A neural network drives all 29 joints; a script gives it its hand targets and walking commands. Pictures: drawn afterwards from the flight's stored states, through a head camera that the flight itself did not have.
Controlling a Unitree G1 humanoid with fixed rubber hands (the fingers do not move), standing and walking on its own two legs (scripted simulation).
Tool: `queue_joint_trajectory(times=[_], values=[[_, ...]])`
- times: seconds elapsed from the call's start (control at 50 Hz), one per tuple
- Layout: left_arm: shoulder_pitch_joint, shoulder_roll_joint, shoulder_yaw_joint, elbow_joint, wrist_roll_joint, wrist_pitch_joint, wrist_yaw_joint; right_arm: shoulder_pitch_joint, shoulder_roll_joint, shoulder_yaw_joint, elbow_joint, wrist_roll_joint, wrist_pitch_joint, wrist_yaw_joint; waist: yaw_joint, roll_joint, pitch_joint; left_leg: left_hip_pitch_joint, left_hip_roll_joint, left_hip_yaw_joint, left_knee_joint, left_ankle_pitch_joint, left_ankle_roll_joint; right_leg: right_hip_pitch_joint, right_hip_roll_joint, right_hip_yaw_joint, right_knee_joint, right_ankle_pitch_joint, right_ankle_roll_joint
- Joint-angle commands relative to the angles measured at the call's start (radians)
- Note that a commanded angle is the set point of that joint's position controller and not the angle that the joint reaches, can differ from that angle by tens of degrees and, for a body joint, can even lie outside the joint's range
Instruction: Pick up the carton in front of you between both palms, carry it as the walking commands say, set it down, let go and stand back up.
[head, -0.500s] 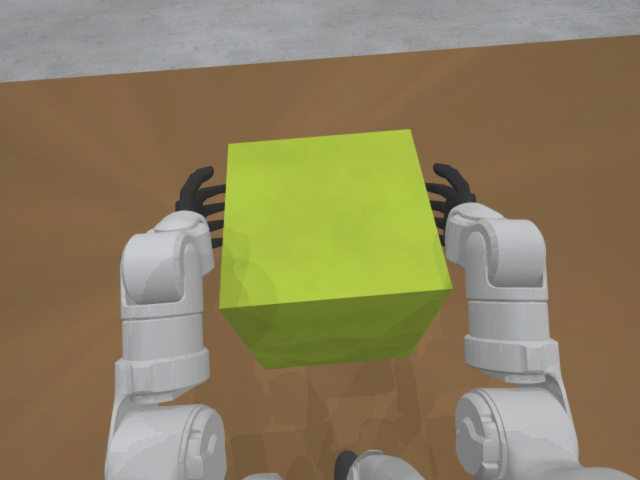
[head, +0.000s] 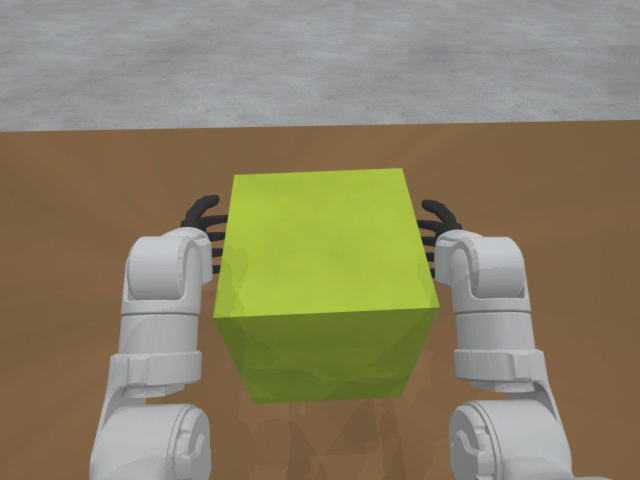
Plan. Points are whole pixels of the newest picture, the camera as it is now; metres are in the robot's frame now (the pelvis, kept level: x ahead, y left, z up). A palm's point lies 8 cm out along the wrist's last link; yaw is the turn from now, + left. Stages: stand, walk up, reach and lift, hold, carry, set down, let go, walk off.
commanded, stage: carry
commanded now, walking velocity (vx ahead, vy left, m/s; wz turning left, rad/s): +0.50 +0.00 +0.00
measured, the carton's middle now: (323, 293) +0.35 +0.00 +0.04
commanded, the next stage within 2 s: none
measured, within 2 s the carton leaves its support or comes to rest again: neither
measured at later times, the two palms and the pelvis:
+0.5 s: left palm (208, 224) +0.41 +0.15 +0.11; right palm (438, 216) +0.42 -0.15 +0.12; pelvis +0.07 +0.00 -0.01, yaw +0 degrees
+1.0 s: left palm (220, 124) +0.68 +0.18 +0.08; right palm (387, 131) +0.66 -0.12 +0.09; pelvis +0.30 +0.05 -0.03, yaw +0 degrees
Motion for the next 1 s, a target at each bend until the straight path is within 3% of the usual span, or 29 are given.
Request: queue_joint_trajectory(times=[0.0, 0.04, 0.06, 0.08, 0.1, 0.14, 0.18, 0.22, 0.24, 0.26, 0.28, 0.3, 0.32, 0.36, 0.46, 0.52, 0.56, 0.58, 0.6, 0.62, 0.64, 0.66, 0.68, 0.7, 0.76, 0.86, 0.94, 0.98], values=[[-0.718, -1.152, -0.592, -0.066, -0.445, -0.014, -0.232, -0.779, 1.075, 0.568, -0.134, 0.436, -0.032, 0.249, -0.008, 0.053, -0.502, 0.156, 0.160, -0.144, -0.090, 0.199, 0.094, 0.169, -0.109, 0.104, -0.023, 0.033, -0.028], [-0.732, -1.161, -0.579, -0.052, -0.447, -0.011, -0.235, -0.807, 1.081, 0.568, -0.134, 0.438, -0.028, 0.245, -0.018, 0.076, -0.440, 0.108, 0.178, -0.216, -0.175, -0.177, 0.137, 0.078, -0.062, 0.081, -0.004, -0.331, -0.033], [-0.742, -1.165, -0.572, -0.041, -0.446, -0.011, -0.235, -0.821, 1.084, 0.566, -0.128, 0.439, -0.027, 0.244, -0.031, 0.111, -0.388, 0.091, 0.206, -0.273, -0.247, -0.319, 0.157, 0.012, -0.020, 0.040, 0.031, -0.394, -0.026], [-0.752, -1.167, -0.565, -0.034, -0.446, -0.012, -0.236, -0.831, 1.087, 0.565, -0.121, 0.436, -0.026, 0.243, -0.040, 0.155, -0.335, 0.068, 0.247, -0.335, -0.311, -0.402, 0.178, -0.034, 0.019, -0.007, 0.084, -0.376, -0.015], [-0.762, -1.165, -0.562, -0.029, -0.444, -0.013, -0.235, -0.842, 1.092, 0.564, -0.122, 0.437, -0.025, 0.243, -0.040, 0.159, -0.300, 0.061, 0.270, -0.361, -0.333, -0.392, 0.191, -0.068, 0.017, -0.002, 0.114, -0.348, -0.012], [-0.766, -1.157, -0.555, -0.021, -0.446, -0.014, -0.232, -0.850, 1.092, 0.562, -0.120, 0.444, -0.025, 0.245, -0.043, 0.139, -0.294, 0.106, 0.266, -0.338, -0.312, -0.240, 0.195, -0.103, 0.014, 0.004, 0.131, -0.311, -0.012], [-0.740, -1.151, -0.540, 0.009, -0.448, -0.014, -0.228, -0.824, 1.074, 0.551, -0.101, 0.443, -0.028, 0.243, -0.040, 0.145, -0.339, 0.164, 0.248, -0.273, -0.231, -0.034, 0.187, -0.078, 0.022, -0.017, 0.077, -0.251, -0.009], [-0.696, -1.139, -0.510, 0.047, -0.439, -0.012, -0.226, -0.787, 1.060, 0.533, -0.069, 0.432, -0.029, 0.239, -0.019, 0.118, -0.385, 0.125, 0.196, -0.170, -0.134, -0.018, 0.151, 0.072, 0.014, -0.029, -0.065, -0.195, -0.009], [-0.683, -1.137, -0.492, 0.064, -0.430, -0.011, -0.226, -0.773, 1.061, 0.526, -0.052, 0.429, -0.029, 0.238, -0.003, 0.082, -0.413, 0.048, 0.168, -0.133, -0.067, -0.048, 0.126, 0.195, -0.021, 0.032, -0.093, -0.185, -0.029], [-0.668, -1.125, -0.472, 0.074, -0.412, -0.015, -0.225, -0.791, 1.078, 0.529, -0.049, 0.435, -0.028, 0.241, 0.024, -0.042, -0.433, -0.075, 0.098, -0.064, 0.070, -0.105, 0.080, 0.311, -0.134, 0.215, -0.134, -0.205, -0.083], [-0.673, -1.107, -0.462, 0.077, -0.402, -0.021, -0.223, -0.817, 1.097, 0.536, -0.051, 0.443, -0.027, 0.244, 0.042, -0.198, -0.383, -0.278, 0.007, 0.028, 0.198, -0.233, 0.046, 0.412, -0.266, 0.408, -0.147, -0.123, -0.159], [-0.689, -1.107, -0.463, 0.061, -0.404, -0.024, -0.223, -0.838, 1.096, 0.529, -0.042, 0.448, -0.028, 0.247, 0.053, -0.223, -0.357, -0.384, 0.002, 0.023, 0.268, -0.347, 0.040, 0.447, -0.326, 0.481, -0.159, -0.072, -0.206], [-0.699, -1.113, -0.473, 0.062, -0.407, -0.025, -0.223, -0.836, 1.100, 0.521, -0.018, 0.450, -0.028, 0.250, 0.061, -0.174, -0.364, -0.404, 0.018, 0.005, 0.316, -0.385, 0.038, 0.441, -0.344, 0.496, -0.172, -0.081, -0.219], [-0.744, -1.133, -0.494, 0.009, -0.420, -0.033, -0.221, -0.809, 1.128, 0.505, 0.013, 0.447, -0.032, 0.253, 0.065, -0.089, -0.366, -0.402, 0.035, -0.005, 0.278, -0.346, 0.040, 0.404, -0.336, 0.476, -0.164, -0.149, -0.209], [-0.916, -1.158, -0.573, -0.194, -0.496, -0.035, -0.201, -0.854, 1.150, 0.526, -0.069, 0.472, -0.038, 0.239, 0.072, -0.114, -0.417, -0.281, 0.020, 0.043, 0.159, -0.147, 0.028, 0.355, -0.288, 0.334, -0.133, 0.026, -0.169], [-0.843, -1.150, -0.578, -0.173, -0.494, -0.016, -0.195, -0.764, 1.117, 0.501, -0.054, 0.441, -0.022, 0.221, 0.055, -0.125, -0.428, -0.159, -0.002, 0.067, 0.010, -0.042, 0.026, 0.321, -0.239, 0.236, -0.068, 0.071, -0.117], [-0.764, -1.154, -0.569, -0.107, -0.475, -0.009, -0.201, -0.703, 1.087, 0.482, -0.026, 0.412, -0.017, 0.223, 0.016, -0.075, -0.451, 0.085, -0.033, 0.107, -0.160, 0.071, 0.030, 0.207, -0.185, 0.117, 0.067, 0.077, -0.052], [-0.743, -1.157, -0.564, -0.074, -0.464, -0.009, -0.206, -0.684, 1.071, 0.473, -0.007, 0.398, -0.019, 0.227, -0.022, -0.015, -0.477, 0.266, 0.032, 0.031, -0.175, 0.078, 0.063, 0.084, -0.144, 0.055, 0.198, 0.097, -0.009], [-0.736, -1.161, -0.562, -0.048, -0.461, -0.009, -0.211, -0.669, 1.041, 0.462, 0.013, 0.377, -0.023, 0.231, -0.050, 0.181, -0.507, 0.435, 0.228, -0.260, -0.177, 0.153, 0.136, -0.125, -0.064, -0.001, 0.407, -0.078, 0.043], [-0.732, -1.175, -0.567, -0.011, -0.459, -0.009, -0.216, -0.656, 1.039, 0.462, 0.040, 0.370, -0.027, 0.236, -0.059, 0.335, -0.499, 0.591, 0.355, -0.497, -0.190, 0.339, 0.208, -0.367, 0.025, 0.007, 0.562, -0.478, 0.061], [-0.748, -1.190, -0.560, 0.012, -0.462, -0.014, -0.221, -0.676, 1.048, 0.472, 0.028, 0.375, -0.034, 0.240, -0.082, 0.278, -0.492, 0.650, 0.362, -0.537, -0.151, 0.423, 0.254, -0.465, 0.017, 0.064, 0.634, -0.519, 0.039], [-0.756, -1.210, -0.565, 0.025, -0.459, -0.022, -0.226, -0.690, 1.059, 0.473, 0.012, 0.369, -0.039, 0.243, -0.085, 0.185, -0.474, 0.630, 0.366, -0.511, -0.131, 0.464, 0.258, -0.511, 0.002, 0.076, 0.666, -0.525, 0.032], [-0.761, -1.226, -0.560, 0.024, -0.455, -0.031, -0.230, -0.731, 1.092, 0.497, -0.027, 0.383, -0.045, 0.246, -0.083, 0.115, -0.471, 0.603, 0.347, -0.463, -0.124, 0.447, 0.239, -0.523, -0.024, 0.087, 0.645, -0.481, 0.029], [-0.769, -1.238, -0.558, 0.010, -0.458, -0.040, -0.231, -0.797, 1.123, 0.531, -0.089, 0.412, -0.057, 0.249, -0.077, 0.088, -0.447, 0.555, 0.320, -0.407, -0.135, 0.444, 0.215, -0.514, -0.046, 0.093, 0.614, -0.411, 0.030], [-0.824, -1.227, -0.573, -0.123, -0.480, -0.054, -0.204, -0.951, 1.146, 0.595, -0.272, 0.499, -0.073, 0.243, -0.057, 0.137, -0.449, 0.488, 0.275, -0.306, -0.162, 0.474, 0.172, -0.448, -0.041, 0.067, 0.529, -0.288, 0.038], [-0.755, -1.135, -0.595, -0.235, -0.436, -0.028, -0.148, -0.853, 1.111, 0.616, -0.300, 0.532, -0.037, 0.238, -0.077, 0.144, -0.452, 0.497, 0.210, -0.170, -0.138, 0.652, 0.162, -0.389, -0.021, 0.029, 0.304, -0.035, 0.032], [-0.666, -1.080, -0.593, -0.189, -0.386, -0.004, -0.149, -0.744, 1.085, 0.624, -0.216, 0.510, -0.011, 0.255, -0.116, 0.126, -0.419, 0.501, 0.130, -0.079, -0.082, 0.726, 0.123, -0.255, 0.051, -0.061, 0.008, 0.185, 0.004], [-0.633, -1.061, -0.579, -0.134, -0.357, 0.000, -0.162, -0.708, 1.085, 0.628, -0.149, 0.497, -0.012, 0.269, -0.094, 0.132, -0.427, 0.459, 0.116, -0.053, 0.022, 0.782, 0.099, -0.083, 0.090, -0.092, -0.119, 0.263, -0.026]])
